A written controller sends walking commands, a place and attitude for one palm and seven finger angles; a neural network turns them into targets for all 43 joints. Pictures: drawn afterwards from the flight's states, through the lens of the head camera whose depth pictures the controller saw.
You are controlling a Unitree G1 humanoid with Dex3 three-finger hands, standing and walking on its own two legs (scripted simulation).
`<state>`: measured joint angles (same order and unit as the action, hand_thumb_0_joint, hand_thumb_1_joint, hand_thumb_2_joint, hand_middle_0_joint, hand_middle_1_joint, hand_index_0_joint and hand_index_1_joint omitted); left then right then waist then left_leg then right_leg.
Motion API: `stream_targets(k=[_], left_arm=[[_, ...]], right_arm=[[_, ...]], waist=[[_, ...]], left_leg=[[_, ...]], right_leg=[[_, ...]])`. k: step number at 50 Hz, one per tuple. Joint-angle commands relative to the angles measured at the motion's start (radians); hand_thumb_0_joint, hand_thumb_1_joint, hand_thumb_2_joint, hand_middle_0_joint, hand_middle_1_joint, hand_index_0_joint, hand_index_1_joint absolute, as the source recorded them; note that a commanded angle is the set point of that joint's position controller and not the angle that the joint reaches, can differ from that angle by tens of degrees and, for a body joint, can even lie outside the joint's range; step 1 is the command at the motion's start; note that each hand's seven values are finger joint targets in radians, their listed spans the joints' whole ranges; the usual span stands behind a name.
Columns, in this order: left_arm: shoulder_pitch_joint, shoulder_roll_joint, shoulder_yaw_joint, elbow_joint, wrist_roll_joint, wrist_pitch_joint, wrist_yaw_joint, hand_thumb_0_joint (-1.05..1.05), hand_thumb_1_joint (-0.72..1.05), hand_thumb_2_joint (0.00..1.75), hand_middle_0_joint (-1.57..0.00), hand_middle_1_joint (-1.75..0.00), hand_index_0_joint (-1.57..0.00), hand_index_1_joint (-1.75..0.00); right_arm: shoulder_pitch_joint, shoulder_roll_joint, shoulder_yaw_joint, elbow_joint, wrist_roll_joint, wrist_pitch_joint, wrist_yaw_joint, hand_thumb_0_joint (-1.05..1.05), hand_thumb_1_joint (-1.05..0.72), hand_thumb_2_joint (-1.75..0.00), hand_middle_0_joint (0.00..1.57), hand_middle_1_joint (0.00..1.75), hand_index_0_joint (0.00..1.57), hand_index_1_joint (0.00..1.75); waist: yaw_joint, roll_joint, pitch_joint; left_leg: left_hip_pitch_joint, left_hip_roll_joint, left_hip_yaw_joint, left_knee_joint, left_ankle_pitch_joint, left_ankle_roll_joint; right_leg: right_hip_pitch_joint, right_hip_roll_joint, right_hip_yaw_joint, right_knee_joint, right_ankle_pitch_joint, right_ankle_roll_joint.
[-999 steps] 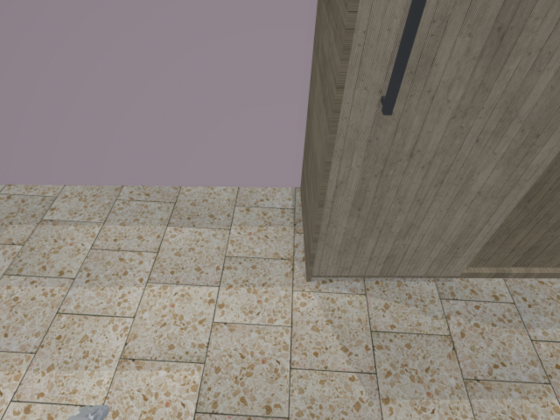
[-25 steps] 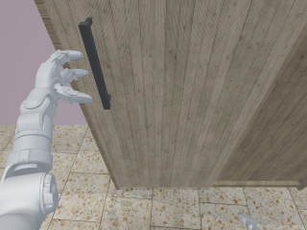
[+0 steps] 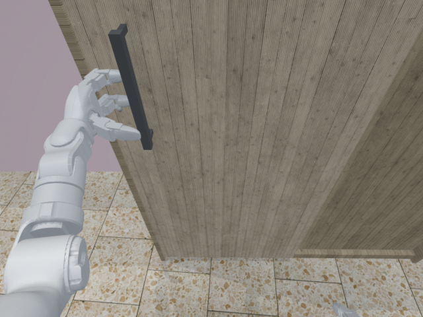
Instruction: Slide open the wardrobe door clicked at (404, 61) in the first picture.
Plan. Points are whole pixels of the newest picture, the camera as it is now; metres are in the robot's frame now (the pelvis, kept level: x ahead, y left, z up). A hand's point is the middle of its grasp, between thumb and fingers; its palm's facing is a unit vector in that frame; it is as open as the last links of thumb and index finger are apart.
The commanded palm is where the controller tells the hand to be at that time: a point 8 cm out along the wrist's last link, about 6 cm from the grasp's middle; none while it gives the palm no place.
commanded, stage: feel for the door with the fingertips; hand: left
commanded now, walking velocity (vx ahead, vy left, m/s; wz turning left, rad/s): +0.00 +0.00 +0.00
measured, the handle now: (137, 95) +0.49 +0.17 +0.19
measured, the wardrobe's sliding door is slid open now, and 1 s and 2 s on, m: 0.00 0.00 0.00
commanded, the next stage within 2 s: slide the fingers in behind the handle in 0.58 s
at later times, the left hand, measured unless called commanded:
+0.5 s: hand (121, 105) +0.44 +0.18 +0.20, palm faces +0.04 -1.00 -0.02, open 13.9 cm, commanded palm +0.42 +0.23 +0.20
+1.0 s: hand (120, 105) +0.44 +0.18 +0.20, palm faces +0.02 -1.00 -0.01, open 13.7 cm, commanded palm +0.41 +0.23 +0.20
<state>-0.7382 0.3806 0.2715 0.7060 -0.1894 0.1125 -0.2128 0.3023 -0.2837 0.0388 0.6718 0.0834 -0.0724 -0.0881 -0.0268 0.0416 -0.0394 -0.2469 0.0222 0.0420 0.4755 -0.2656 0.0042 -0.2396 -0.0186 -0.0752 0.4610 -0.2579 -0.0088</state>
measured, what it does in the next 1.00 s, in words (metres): stands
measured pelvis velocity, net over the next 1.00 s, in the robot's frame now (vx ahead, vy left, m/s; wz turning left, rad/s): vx -0.01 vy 0.00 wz -0.01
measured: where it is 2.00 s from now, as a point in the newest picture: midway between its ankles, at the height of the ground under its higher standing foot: outside the picture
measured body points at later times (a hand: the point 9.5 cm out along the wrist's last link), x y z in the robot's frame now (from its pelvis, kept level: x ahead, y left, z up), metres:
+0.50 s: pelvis +0.00 -0.01 +0.00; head +0.00 -0.02 +0.45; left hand +0.43 +0.23 +0.20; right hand +0.10 -0.27 -0.11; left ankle -0.01 +0.12 -0.74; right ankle -0.01 -0.11 -0.74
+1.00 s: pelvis -0.01 +0.00 +0.00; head +0.00 -0.01 +0.45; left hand +0.43 +0.24 +0.20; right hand +0.07 -0.26 -0.11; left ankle -0.01 +0.12 -0.74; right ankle -0.01 -0.11 -0.74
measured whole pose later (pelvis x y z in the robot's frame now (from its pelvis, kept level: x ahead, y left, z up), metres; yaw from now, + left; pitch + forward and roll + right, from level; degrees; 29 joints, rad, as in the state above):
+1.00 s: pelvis -0.01 +0.00 +0.00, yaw +0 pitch +3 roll +0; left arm -0.85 0.41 0.28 0.89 -0.16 0.00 -0.20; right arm 0.34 -0.27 0.04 0.69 0.07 -0.10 -0.08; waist -0.05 0.03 -0.03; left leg -0.29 0.03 0.05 0.49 -0.25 0.01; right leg -0.28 -0.02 -0.07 0.47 -0.24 -0.01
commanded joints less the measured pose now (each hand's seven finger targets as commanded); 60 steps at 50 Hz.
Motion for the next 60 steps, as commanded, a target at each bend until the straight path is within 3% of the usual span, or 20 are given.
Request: stream_targets(k=[1, 5, 6, 8, 11, 16, 19, 23, 26, 27, 35, 36, 39, 41, 46, 49, 51, 54, 56, 60], left_arm=[[-0.489, 0.245, 0.067, -0.254, -0.001, -0.082, 0.04, 0.0, -0.5, 0.3, -0.3, -1.2, -0.3, -1.2], [-0.488, 0.244, 0.076, -0.265, 0.005, -0.091, 0.05, 0.0, -0.5, 0.3, -0.3, -1.2, -0.3, -1.2], [-0.457, 0.253, 0.083, -0.255, 0.009, -0.088, 0.051, 0.0, -0.5, 0.3, -0.3, -1.2, -0.3, -1.2], [-0.484, 0.233, 0.065, -0.255, 0.008, -0.081, 0.049, 0.0, -0.5, 0.3, -0.3, -1.2, -0.3, -1.2], [-0.479, 0.269, 0.09, -0.216, 0.011, -0.073, 0.05, 0.0, -0.5, 0.3, -0.3, -1.2, -0.3, -1.2], [-0.516, 0.254, 0.064, -0.17, 0.011, -0.076, 0.032, 0.0, -0.5, 0.3, -0.3, -1.2, -0.3, -1.2], [-0.559, 0.261, 0.066, -0.145, 0.003, -0.09, 0.019, 0.0, -0.5, 0.3, -0.3, -1.2, -0.3, -1.2], [-0.578, 0.251, 0.057, -0.176, 0.002, -0.121, 0.013, 0.0, -0.5, 0.3, -0.3, -1.2, -0.3, -1.2], [-0.577, 0.234, 0.042, -0.126, 0.001, -0.125, 0.016, 0.0, -0.5, 0.3, -0.3, -1.2, -0.3, -1.2], [-0.614, 0.223, 0.03, -0.132, 0.001, -0.127, 0.016, 0.0, -0.5, 0.3, -0.3, -1.2, -0.3, -1.2], [-0.711, 0.229, 0.021, -0.032, 0.02, -0.151, 0.022, 0.0, -0.5, 0.3, -0.3, -1.2, -0.3, -1.2], [-0.68, 0.256, 0.047, -0.007, 0.019, -0.156, 0.023, 0.0, -0.5, 0.3, -0.3, -1.2, -0.3, -1.2], [-0.694, 0.238, 0.033, -0.022, 0.02, -0.177, 0.015, 0.0, -0.5, 0.3, -0.3, -1.2, -0.3, -1.2], [-0.658, 0.245, 0.036, -0.001, 0.015, -0.183, 0.013, 0.0, -0.5, 0.3, -0.3, -1.2, -0.3, -1.2], [-0.636, 0.246, 0.042, -0.021, 0.009, -0.184, 0.006, 0.0, -0.5, 0.3, -0.3, -1.2, -0.3, -1.2], [-0.638, 0.195, 0.009, -0.091, 0.014, -0.18, 0.015, 0.0, -0.5, 0.3, -0.3, -1.2, -0.3, -1.2], [-0.578, 0.195, 0.026, -0.123, 0.002, -0.17, 0.023, 0.0, -0.5, 0.3, -0.3, -1.2, -0.3, -1.2], [-0.556, 0.15, 0.005, -0.155, -0.004, -0.137, 0.032, 0.0, -0.5, 0.3, -0.3, -1.2, -0.3, -1.2], [-0.558, 0.184, 0.025, -0.132, 0.007, -0.116, 0.052, 0.0, -0.5, 0.3, -0.3, -1.2, -0.3, -1.2], [-0.595, 0.212, 0.05, -0.177, 0.026, -0.112, 0.083, 0.0, -0.5, 0.3, -0.3, -1.2, -0.3, -1.2]], right_arm=[[-0.045, -0.119, -0.043, -0.139, -0.01, -0.043, -0.007, 0.0, -0.9, -0.9, 0.2, 0.3, 0.2, 0.3], [-0.051, -0.11, -0.042, -0.141, -0.01, -0.041, -0.005, 0.0, -0.9, -0.9, 0.2, 0.3, 0.2, 0.3], [-0.05, -0.114, -0.044, -0.146, -0.01, -0.037, -0.004, 0.0, -0.9, -0.9, 0.2, 0.3, 0.2, 0.3], [-0.056, -0.109, -0.042, -0.144, -0.007, -0.037, -0.006, 0.0, -0.9, -0.9, 0.2, 0.3, 0.2, 0.3], [-0.047, -0.117, -0.043, -0.141, -0.009, -0.033, -0.009, 0.0, -0.9, -0.9, 0.2, 0.3, 0.2, 0.3], [-0.035, -0.118, -0.045, -0.134, -0.007, -0.03, -0.014, 0.0, -0.9, -0.9, 0.2, 0.3, 0.2, 0.3], [-0.023, -0.119, -0.046, -0.126, -0.007, -0.035, -0.017, 0.0, -0.9, -0.9, 0.2, 0.3, 0.2, 0.3], [-0.018, -0.117, -0.047, -0.129, -0.008, -0.041, -0.012, 0.0, -0.9, -0.9, 0.2, 0.3, 0.2, 0.3], [-0.01, -0.123, -0.048, -0.117, -0.008, -0.041, -0.011, 0.0, -0.9, -0.9, 0.2, 0.3, 0.2, 0.3], [-0.013, -0.122, -0.048, -0.114, -0.008, -0.043, -0.011, 0.0, -0.9, -0.9, 0.2, 0.3, 0.2, 0.3], [0.018, -0.126, -0.045, -0.089, -0.014, -0.054, -0.009, 0.0, -0.9, -0.9, 0.2, 0.3, 0.2, 0.3], [0.028, -0.131, -0.048, -0.089, -0.016, -0.053, -0.009, 0.0, -0.9, -0.9, 0.2, 0.3, 0.2, 0.3], [0.023, -0.126, -0.045, -0.095, -0.015, -0.062, -0.004, 0.0, -0.9, -0.9, 0.2, 0.3, 0.2, 0.3], [0.028, -0.131, -0.044, -0.096, -0.015, -0.06, -0.003, 0.0, -0.9, -0.9, 0.2, 0.3, 0.2, 0.3], [0.023, -0.131, -0.045, -0.107, -0.013, -0.064, -0.002, 0.0, -0.9, -0.9, 0.2, 0.3, 0.2, 0.3], [0.012, -0.123, -0.045, -0.114, -0.013, -0.072, 0.005, 0.0, -0.9, -0.9, 0.2, 0.3, 0.2, 0.3], [0.011, -0.126, -0.05, -0.121, -0.014, -0.073, 0.009, 0.0, -0.9, -0.9, 0.2, 0.3, 0.2, 0.3], [-0.013, -0.119, -0.048, -0.123, -0.01, -0.071, 0.011, 0.0, -0.9, -0.9, 0.2, 0.3, 0.2, 0.3], [-0.011, -0.124, -0.047, -0.115, -0.012, -0.06, 0.007, 0.0, -0.9, -0.9, 0.2, 0.3, 0.2, 0.3], [-0.019, -0.115, -0.045, -0.125, -0.017, -0.058, 0.005, 0.0, -0.9, -0.9, 0.2, 0.3, 0.2, 0.3]], waist=[[0.002, -0.038, -0.296], [0.003, -0.019, -0.303], [0.011, -0.06, -0.303], [0.001, -0.02, -0.291], [0.0, -0.053, -0.284], [-0.019, -0.045, -0.266], [-0.027, -0.054, -0.285], [-0.019, 0.0, -0.328], [-0.028, -0.047, -0.282], [-0.038, -0.017, -0.271], [-0.055, -0.015, -0.274], [-0.048, -0.059, -0.276], [-0.041, 0.018, -0.296], [-0.04, -0.029, -0.29], [-0.035, -0.04, -0.279], [-0.028, 0.044, -0.303], [-0.014, -0.021, -0.327], [-0.012, -0.005, -0.291], [-0.017, -0.045, -0.243], [-0.007, -0.038, -0.293]], left_leg=[[0.136, -0.014, -0.045, -0.038, 0.298, 0.041], [0.133, -0.016, -0.029, -0.042, 0.293, 0.041], [0.125, -0.015, -0.033, -0.042, 0.295, 0.044], [0.132, -0.016, -0.025, -0.045, 0.275, 0.043], [0.116, -0.016, -0.025, -0.046, 0.25, 0.046], [0.113, -0.019, -0.019, -0.038, 0.249, 0.049], [0.116, -0.021, -0.022, -0.036, 0.234, 0.049], [0.143, -0.022, -0.029, -0.029, 0.283, 0.045], [0.122, -0.018, -0.032, -0.031, 0.265, 0.046], [0.128, -0.019, -0.03, -0.031, 0.257, 0.046], [0.109, -0.022, -0.042, -0.03, 0.211, 0.043], [0.1, -0.02, -0.046, -0.026, 0.207, 0.047], [0.112, -0.023, -0.046, -0.03, 0.198, 0.04], [0.096, -0.019, -0.051, -0.031, 0.197, 0.041], [0.085, -0.015, -0.048, -0.035, 0.183, 0.042], [0.133, -0.013, -0.055, -0.035, 0.216, 0.033], [0.14, -0.008, -0.057, -0.033, 0.243, 0.036], [0.133, -0.008, -0.051, -0.042, 0.229, 0.033], [0.097, -0.009, -0.048, -0.048, 0.193, 0.038], [0.105, -0.011, -0.047, -0.051, 0.212, 0.038]], right_leg=[[0.092, 0.019, 0.032, -0.035, 0.331, -0.019], [0.112, 0.019, 0.041, -0.036, 0.359, -0.017], [0.126, 0.019, 0.038, -0.036, 0.356, -0.016], [0.106, 0.02, 0.043, -0.043, 0.347, -0.015], [0.109, 0.019, 0.045, -0.051, 0.326, -0.013], [0.091, 0.017, 0.049, -0.053, 0.343, -0.009], [0.086, 0.02, 0.052, -0.055, 0.333, -0.008], [0.095, 0.021, 0.048, -0.04, 0.363, -0.016], [0.075, 0.024, 0.04, -0.045, 0.339, -0.014], [0.055, 0.024, 0.043, -0.048, 0.334, -0.013], [0.023, 0.024, 0.043, -0.048, 0.276, -0.014], [0.031, 0.023, 0.041, -0.049, 0.267, -0.013], [0.019, 0.025, 0.044, -0.044, 0.252, -0.019], [0.032, 0.025, 0.037, -0.044, 0.242, -0.019], [0.032, 0.026, 0.038, -0.044, 0.231, -0.017], [0.006, 0.03, 0.035, -0.037, 0.241, -0.023], [0.036, 0.033, 0.03, -0.038, 0.257, -0.023], [0.019, 0.034, 0.03, -0.04, 0.253, -0.021], [0.02, 0.032, 0.029, -0.054, 0.217, -0.018], [0.051, 0.03, 0.038, -0.048, 0.243, -0.018]])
